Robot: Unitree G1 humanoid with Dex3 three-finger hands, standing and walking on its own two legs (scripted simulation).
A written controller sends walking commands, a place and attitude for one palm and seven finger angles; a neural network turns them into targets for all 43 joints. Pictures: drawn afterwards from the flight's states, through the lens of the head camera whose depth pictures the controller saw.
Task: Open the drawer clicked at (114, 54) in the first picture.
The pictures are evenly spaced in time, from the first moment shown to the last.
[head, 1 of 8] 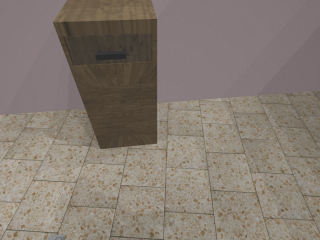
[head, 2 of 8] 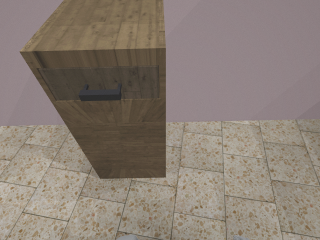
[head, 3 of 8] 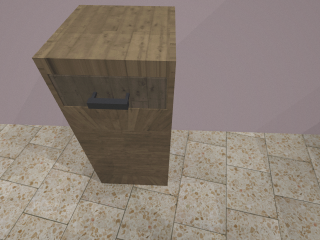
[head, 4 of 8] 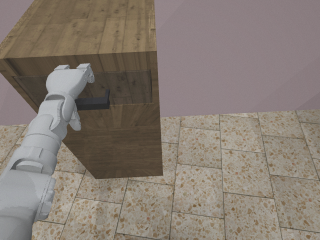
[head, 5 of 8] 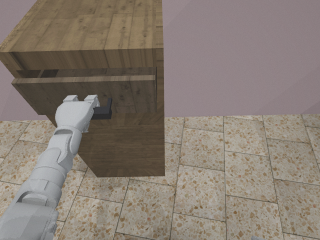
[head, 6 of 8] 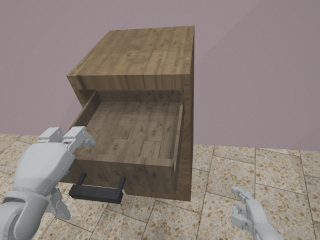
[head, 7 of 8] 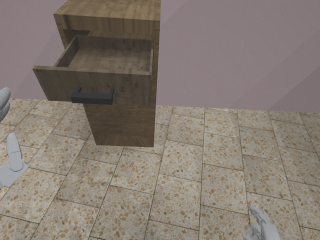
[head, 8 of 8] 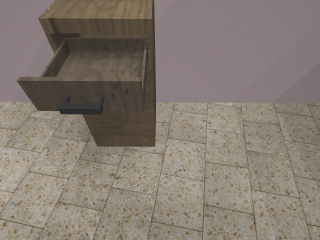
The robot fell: no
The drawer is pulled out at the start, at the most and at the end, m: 0.00 0.30 0.30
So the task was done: yes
